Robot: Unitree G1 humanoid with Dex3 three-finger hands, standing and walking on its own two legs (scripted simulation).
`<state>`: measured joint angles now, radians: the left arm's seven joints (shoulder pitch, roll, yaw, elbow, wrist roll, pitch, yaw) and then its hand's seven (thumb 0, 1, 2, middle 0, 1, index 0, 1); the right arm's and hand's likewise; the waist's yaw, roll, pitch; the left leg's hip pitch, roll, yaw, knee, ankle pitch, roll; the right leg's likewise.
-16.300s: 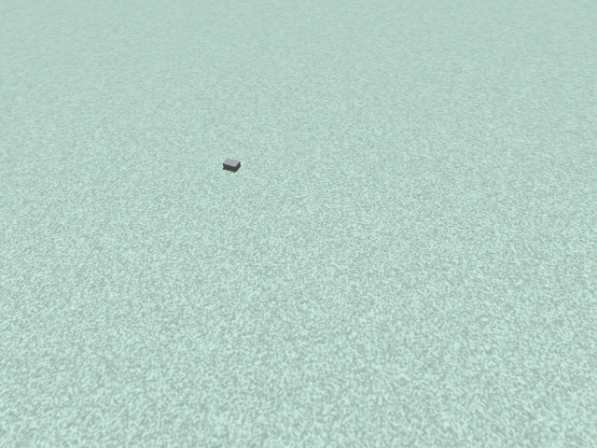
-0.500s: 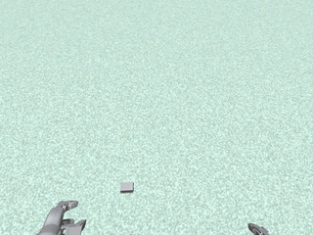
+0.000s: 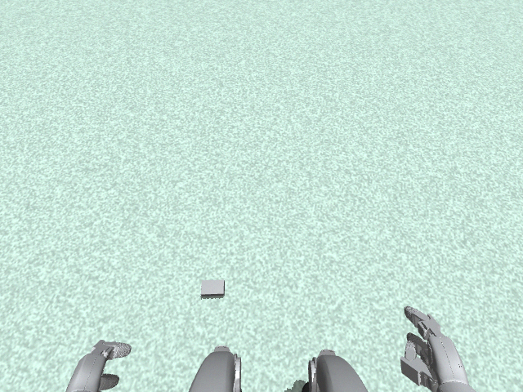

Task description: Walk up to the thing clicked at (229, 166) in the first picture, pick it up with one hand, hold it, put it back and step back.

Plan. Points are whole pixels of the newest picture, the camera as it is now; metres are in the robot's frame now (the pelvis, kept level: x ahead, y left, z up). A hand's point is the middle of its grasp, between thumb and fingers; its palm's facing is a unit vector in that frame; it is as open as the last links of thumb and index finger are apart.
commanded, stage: rise first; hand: left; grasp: from above
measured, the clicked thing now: (213, 288) +0.43 +0.20 -0.67
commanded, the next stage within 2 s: none
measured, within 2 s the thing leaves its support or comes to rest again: neither
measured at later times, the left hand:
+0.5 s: hand (149, 349) +0.21 +0.27 -0.31, palm faces -0.42 -0.54 -0.73, open 13.4 cm
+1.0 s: hand (174, 307) +0.32 +0.26 -0.45, palm faces -0.47 -0.14 -0.87, open 12.8 cm
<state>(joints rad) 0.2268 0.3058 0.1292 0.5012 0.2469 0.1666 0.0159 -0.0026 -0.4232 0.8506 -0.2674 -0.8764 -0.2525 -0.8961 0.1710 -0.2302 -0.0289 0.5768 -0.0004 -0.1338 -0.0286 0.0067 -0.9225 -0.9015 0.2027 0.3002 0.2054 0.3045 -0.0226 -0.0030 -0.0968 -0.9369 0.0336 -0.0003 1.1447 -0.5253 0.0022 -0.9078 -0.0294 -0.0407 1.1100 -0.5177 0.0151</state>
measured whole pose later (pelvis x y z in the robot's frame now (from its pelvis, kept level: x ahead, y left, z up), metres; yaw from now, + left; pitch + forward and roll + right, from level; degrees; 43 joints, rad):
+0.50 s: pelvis -0.05 -0.01 -0.16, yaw +0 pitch +32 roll -2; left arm -0.11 0.44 0.11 0.64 0.63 -0.07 0.11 0.00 -0.40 0.87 -0.22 -0.92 -0.22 -0.92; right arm 0.06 -0.30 -0.06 0.62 0.00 -0.20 0.02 0.01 -0.90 -0.90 0.20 0.30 0.21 0.30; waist -0.03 0.00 -0.17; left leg -1.67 0.03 -0.02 1.79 -0.68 0.00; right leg -1.65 -0.04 -0.03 1.77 -0.69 0.00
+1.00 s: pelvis -0.09 +0.00 -0.29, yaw -3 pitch +34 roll -5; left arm -0.69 0.60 0.08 1.16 1.07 -0.20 0.28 0.00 -0.30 0.85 -0.29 -0.80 -0.28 -0.81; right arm 0.15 -0.27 -0.03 0.76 -0.06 -0.09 0.06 0.00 -0.88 -0.89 0.20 0.30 0.21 0.30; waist -0.13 0.01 -0.11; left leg -2.14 0.03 -0.07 2.19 -0.65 0.01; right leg -2.09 -0.03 -0.06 2.14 -0.65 0.00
